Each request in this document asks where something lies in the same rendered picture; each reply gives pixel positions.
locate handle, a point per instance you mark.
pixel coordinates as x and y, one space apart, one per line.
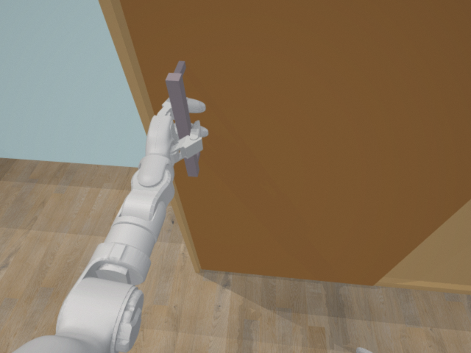
179 105

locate left robot upper arm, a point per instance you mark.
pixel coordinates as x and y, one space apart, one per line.
101 316

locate robot left forearm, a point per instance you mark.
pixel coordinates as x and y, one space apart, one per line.
124 255

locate wardrobe door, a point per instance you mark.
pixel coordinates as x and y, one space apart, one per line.
339 131
445 256

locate robot left hand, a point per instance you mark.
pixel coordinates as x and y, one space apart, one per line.
162 137

